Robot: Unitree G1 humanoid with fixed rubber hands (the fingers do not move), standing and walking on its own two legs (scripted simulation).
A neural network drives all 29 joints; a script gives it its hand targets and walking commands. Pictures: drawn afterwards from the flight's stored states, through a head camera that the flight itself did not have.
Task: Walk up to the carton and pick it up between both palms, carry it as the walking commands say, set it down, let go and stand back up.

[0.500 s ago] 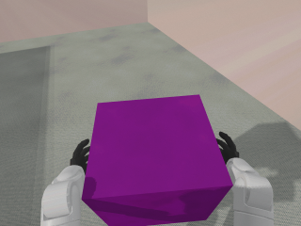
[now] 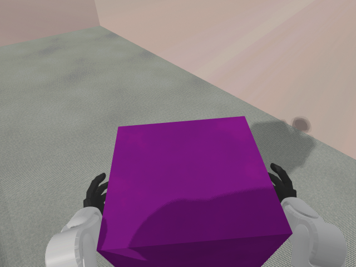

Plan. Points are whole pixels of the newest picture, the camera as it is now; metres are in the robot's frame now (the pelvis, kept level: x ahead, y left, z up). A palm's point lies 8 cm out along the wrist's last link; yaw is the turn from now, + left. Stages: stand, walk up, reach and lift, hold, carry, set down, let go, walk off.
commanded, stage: carry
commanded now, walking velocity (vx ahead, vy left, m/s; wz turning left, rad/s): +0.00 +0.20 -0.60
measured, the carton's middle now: (188, 202) +0.26 +0.00 +0.04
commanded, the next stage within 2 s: none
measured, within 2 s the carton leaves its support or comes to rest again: neither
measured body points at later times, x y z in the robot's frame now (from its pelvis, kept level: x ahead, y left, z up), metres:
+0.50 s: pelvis -0.02 +0.09 +0.00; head -0.04 +0.08 +0.45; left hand +0.26 +0.17 +0.06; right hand +0.13 -0.18 +0.06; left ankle +0.04 +0.21 -0.69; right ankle -0.02 -0.04 -0.72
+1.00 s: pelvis -0.01 +0.18 +0.00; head -0.02 +0.19 +0.45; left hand +0.28 +0.16 +0.06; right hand +0.04 -0.12 +0.06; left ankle +0.07 +0.26 -0.69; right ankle -0.07 +0.07 -0.72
